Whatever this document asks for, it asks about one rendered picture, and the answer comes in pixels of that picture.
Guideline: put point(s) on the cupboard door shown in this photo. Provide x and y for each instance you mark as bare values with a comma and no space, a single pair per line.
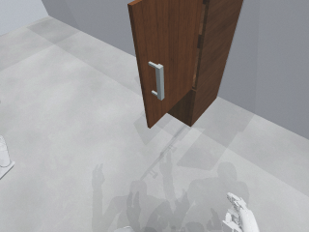
165,32

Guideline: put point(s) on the right robot hand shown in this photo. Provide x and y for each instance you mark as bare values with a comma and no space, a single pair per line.
242,222

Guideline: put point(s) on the handle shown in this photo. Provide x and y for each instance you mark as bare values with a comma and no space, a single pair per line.
159,76

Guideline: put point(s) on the left robot hand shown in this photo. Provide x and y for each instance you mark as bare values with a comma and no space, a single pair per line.
6,164

